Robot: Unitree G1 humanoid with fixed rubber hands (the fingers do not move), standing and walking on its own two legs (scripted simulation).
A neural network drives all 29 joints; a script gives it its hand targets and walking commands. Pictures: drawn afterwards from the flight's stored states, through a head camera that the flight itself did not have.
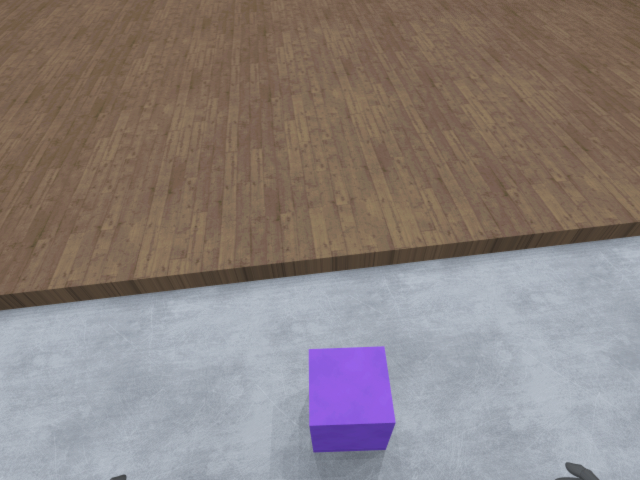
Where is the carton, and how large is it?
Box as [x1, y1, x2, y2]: [309, 346, 395, 452]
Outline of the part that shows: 383,346 309,349 309,426 313,452 385,449 395,421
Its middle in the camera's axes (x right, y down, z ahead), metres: +0.08 +0.46 +1.11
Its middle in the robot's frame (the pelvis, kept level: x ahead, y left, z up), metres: +0.45 -0.04 -0.66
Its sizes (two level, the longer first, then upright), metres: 0.210 0.200 0.250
